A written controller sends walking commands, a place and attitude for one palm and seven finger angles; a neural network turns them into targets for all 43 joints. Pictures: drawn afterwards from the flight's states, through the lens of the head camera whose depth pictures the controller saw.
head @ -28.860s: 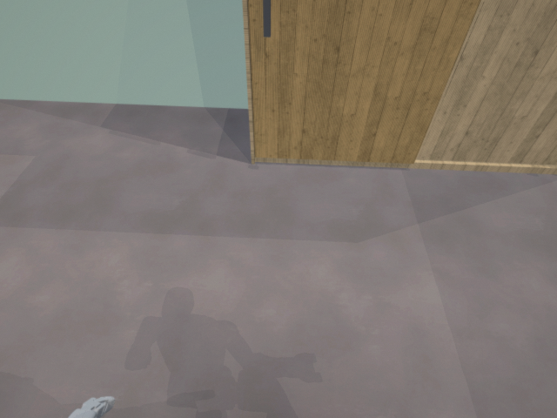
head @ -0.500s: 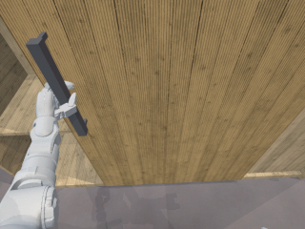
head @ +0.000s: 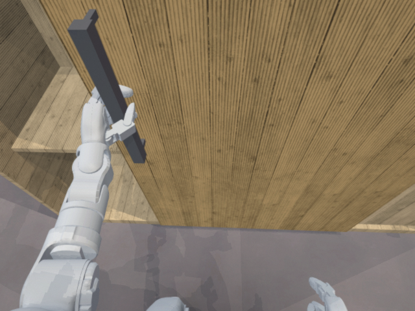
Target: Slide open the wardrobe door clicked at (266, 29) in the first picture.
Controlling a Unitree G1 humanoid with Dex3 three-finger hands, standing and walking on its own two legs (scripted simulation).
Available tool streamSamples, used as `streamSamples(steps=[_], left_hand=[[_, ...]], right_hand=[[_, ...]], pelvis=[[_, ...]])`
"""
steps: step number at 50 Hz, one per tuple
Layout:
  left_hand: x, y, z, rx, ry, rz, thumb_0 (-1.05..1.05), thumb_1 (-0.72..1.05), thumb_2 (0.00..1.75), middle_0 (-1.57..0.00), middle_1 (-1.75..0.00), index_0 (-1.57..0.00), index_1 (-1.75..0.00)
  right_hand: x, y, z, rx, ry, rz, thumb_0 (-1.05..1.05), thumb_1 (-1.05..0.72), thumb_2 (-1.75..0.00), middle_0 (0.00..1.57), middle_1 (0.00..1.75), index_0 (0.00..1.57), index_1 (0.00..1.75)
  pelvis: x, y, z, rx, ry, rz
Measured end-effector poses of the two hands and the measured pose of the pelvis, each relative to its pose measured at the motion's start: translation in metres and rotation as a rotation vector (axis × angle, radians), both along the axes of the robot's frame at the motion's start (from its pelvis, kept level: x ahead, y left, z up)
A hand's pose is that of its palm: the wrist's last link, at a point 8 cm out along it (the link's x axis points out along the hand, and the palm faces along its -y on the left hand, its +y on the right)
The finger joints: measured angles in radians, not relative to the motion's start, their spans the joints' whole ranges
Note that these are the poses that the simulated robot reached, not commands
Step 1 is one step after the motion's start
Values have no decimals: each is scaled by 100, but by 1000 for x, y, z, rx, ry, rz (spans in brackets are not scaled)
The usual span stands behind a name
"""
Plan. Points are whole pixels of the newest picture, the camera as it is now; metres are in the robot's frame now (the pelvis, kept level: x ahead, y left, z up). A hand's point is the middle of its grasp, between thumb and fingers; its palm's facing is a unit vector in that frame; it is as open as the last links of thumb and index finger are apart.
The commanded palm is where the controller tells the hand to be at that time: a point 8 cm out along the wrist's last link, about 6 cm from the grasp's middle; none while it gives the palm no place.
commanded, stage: stop walking and hold the door there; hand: left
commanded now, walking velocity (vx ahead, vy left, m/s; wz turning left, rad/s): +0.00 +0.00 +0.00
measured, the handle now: (121, 103) +0.46 +0.21 +0.11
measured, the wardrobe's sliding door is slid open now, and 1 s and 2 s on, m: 0.44 0.44 0.44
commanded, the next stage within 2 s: loosen the grip on the handle in 0.54 s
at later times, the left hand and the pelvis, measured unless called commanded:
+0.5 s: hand (129, 124) +0.41 +0.19 +0.11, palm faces +0.14 -0.98 -0.10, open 6.0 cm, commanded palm +0.39 +0.22 +0.08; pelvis -0.02 +0.04 +0.00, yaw -3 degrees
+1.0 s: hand (125, 122) +0.42 +0.19 +0.11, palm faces +0.18 -0.98 -0.11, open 11.7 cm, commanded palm +0.39 +0.24 +0.11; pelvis -0.05 +0.02 -0.01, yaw -1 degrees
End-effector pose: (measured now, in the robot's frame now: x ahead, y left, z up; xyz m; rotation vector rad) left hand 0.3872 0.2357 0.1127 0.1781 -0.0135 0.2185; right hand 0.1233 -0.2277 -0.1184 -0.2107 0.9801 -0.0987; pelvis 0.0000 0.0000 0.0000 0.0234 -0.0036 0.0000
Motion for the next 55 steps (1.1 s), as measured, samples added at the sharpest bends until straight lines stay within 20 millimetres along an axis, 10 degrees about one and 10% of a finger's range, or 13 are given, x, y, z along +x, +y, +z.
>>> streamSamples(steps=[12, 24, 32, 42, 55], left_hand=[[0, 0, -2, -86, -12, -65, -8, 70, 76, -45, -140, -31, -140], [-1, 1, 0, -78, 19, -73, -7, 71, 74, -43, -138, -28, -140], [-1, 0, 1, -74, 28, -68, -6, 71, 74, -43, -137, -28, -140], [5, 8, 9, -90, 67, -30, -3, 34, 63, -44, -138, -39, -140], [6, 9, -5, -60, 86, -27, 0, -41, 26, -38, -131, -37, -132]], right_hand=[[-10, -16, 36, -147, -85, -87, 1, -91, -90, 20, 30, 20, 30], [-48, 31, 10, -34, 6, -98, 0, -90, -90, 20, 30, 20, 30], [-65, 29, 3, -34, 56, -115, 1, -90, -90, 20, 30, 20, 30], [-82, -15, 32, -83, -65, -119, 0, -90, -90, 20, 30, 20, 30], [-141, -36, 17, -88, 73, -188, 0, -90, -90, 20, 30, 20, 30]], pelvis=[[-12, 30, 1, -36, -5, -36], [-19, 41, 1, -40, 6, -51], [-19, 41, 1, -38, 8, -53], [-32, 23, -2, -24, 45, -20], [-47, 19, -9, -29, 80, -37]])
